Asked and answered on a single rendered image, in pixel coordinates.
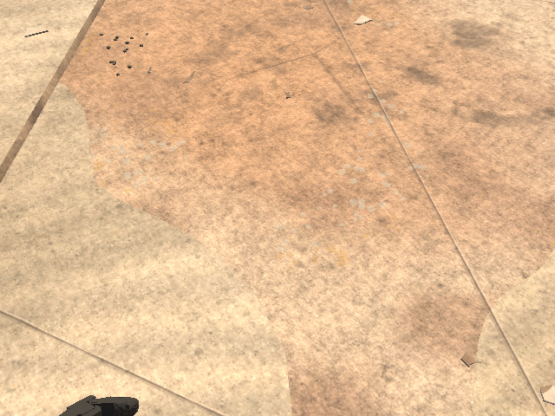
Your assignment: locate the left robot hand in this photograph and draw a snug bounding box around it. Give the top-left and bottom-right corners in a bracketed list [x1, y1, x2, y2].
[59, 395, 139, 416]

